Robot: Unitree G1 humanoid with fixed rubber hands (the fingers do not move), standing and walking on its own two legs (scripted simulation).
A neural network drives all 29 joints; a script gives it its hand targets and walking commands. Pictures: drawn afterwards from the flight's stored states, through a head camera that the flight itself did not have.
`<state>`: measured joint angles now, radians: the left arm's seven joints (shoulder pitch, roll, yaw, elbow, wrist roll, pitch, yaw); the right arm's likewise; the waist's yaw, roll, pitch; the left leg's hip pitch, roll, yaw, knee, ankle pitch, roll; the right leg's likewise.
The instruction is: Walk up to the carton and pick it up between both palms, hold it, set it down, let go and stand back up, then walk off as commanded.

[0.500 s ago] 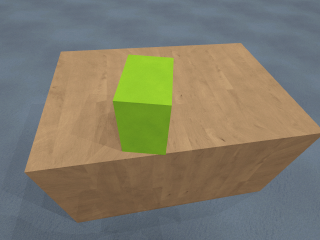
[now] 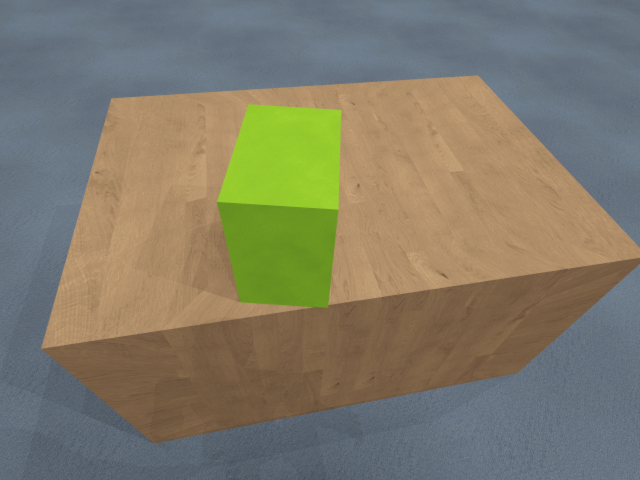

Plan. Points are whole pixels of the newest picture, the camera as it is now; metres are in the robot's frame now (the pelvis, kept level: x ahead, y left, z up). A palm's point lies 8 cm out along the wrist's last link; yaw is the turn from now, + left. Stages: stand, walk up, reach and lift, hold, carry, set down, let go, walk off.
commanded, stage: walk off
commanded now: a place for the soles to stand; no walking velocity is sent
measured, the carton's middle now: (289, 208) +0.55 +0.07 -0.01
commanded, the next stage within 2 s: none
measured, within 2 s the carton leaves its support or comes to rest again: neither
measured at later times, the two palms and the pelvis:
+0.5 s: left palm out of the picture -0.04 +0.28 -0.14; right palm out of the picture +0.00 -0.34 -0.20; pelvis -0.11 -0.03 -0.05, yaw +1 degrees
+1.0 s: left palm out of the picture -0.15 +0.38 -0.18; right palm out of the picture -0.04 -0.23 -0.15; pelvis -0.21 +0.04 -0.06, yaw +6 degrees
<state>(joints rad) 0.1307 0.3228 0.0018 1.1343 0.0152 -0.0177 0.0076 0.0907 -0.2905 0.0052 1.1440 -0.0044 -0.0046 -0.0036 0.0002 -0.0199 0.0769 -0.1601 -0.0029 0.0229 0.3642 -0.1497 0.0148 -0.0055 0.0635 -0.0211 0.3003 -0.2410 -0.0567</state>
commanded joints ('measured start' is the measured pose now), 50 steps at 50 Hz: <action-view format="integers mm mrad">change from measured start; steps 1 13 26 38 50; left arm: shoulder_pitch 11 114 41 27 85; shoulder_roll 261 281 333 396 308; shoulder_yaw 89 114 143 136 105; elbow -214 -354 -463 -471 -422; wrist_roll -17 4 11 -6 -30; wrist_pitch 28 75 46 16 31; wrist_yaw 22 2 49 44 37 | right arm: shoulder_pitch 51 -17 48 147 42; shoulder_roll -309 -368 -356 -349 -364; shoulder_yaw -101 -144 -159 -157 -153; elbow -156 -413 -392 -383 -421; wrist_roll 4 -35 -3 -2 -7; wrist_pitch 12 34 55 21 15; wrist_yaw -15 -51 -57 -9 -32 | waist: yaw -29 13 61 -12 -34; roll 43 193 -151 -176 279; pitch -27 -278 -109 -195 -149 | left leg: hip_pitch -30 -43 -541 -155 97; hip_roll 85 334 -107 -27 224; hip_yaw -118 -403 -248 -177 -495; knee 146 191 939 443 243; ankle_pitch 447 357 -421 -171 473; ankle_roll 70 207 -46 44 242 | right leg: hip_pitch -170 -249 65 -177 -561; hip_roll -161 -64 -372 -327 28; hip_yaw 103 190 525 392 226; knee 197 626 328 454 994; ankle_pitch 481 -297 582 530 -374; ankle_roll -3 28 -134 -141 38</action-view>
